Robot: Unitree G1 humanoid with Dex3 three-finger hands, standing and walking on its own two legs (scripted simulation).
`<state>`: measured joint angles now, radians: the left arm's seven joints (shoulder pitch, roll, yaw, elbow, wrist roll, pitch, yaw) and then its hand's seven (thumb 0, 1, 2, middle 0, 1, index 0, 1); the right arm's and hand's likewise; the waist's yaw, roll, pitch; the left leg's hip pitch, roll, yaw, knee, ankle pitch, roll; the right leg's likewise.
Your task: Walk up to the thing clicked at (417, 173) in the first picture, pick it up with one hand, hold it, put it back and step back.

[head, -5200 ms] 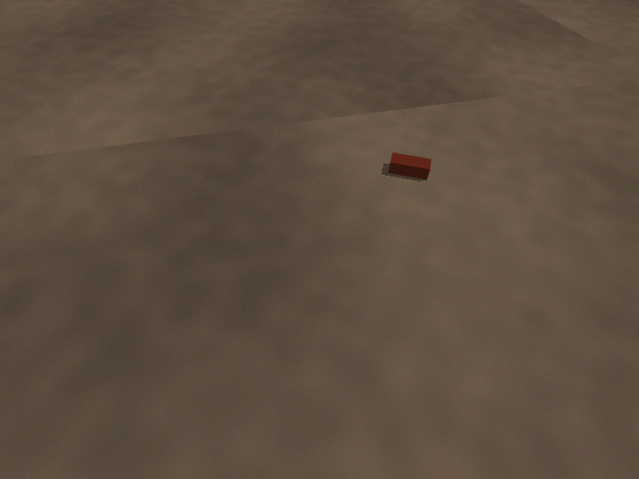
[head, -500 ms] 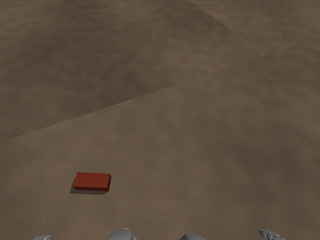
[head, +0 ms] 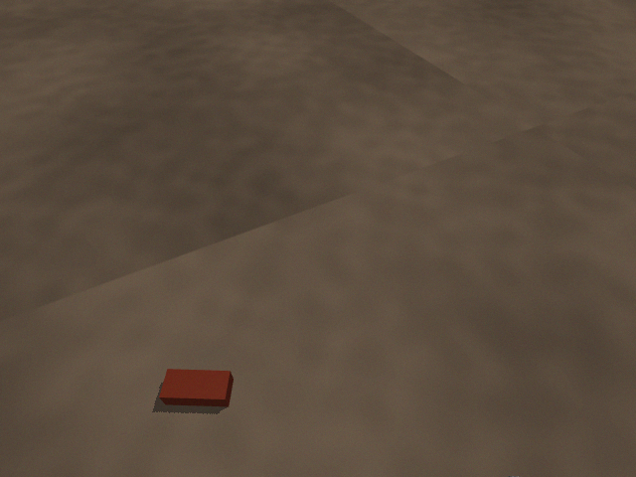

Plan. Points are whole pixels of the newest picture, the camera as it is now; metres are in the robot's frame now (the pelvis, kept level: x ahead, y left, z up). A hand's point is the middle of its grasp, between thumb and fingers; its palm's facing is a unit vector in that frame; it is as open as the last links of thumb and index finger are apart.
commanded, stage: walk up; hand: left
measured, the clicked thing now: (197, 387) +0.48 +0.38 -0.74
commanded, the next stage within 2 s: stand in 0.76 s
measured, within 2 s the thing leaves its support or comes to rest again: neither
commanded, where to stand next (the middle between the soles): +0.11 +0.01 m, yaw -1 degrees
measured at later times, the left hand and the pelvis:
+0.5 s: hand out of the picture +0.12 +0.25 -0.15, palm faces -0.07 -0.93 -0.36, open 7.3 cm; pelvis +0.02 +0.00 +0.01, yaw -1 degrees
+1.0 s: hand out of the picture +0.11 +0.25 -0.15, palm faces -0.06 -0.94 -0.34, open 7.3 cm; pelvis +0.02 +0.00 +0.01, yaw -1 degrees
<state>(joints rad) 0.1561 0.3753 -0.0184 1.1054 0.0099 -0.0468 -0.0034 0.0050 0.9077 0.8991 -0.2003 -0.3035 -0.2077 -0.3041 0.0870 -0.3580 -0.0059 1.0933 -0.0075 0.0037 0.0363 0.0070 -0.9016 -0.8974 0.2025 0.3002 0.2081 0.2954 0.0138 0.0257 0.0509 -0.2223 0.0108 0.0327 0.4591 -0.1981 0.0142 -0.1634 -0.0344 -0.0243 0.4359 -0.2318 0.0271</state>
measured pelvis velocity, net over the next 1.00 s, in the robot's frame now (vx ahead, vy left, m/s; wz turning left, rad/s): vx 0.02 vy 0.00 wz -0.02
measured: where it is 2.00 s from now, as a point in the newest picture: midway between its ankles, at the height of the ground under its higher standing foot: outside the picture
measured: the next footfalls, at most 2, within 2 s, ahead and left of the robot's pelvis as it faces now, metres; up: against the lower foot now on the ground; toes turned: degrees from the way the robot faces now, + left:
none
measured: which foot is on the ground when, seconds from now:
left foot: down 0.00-1.00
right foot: down 0.00-1.00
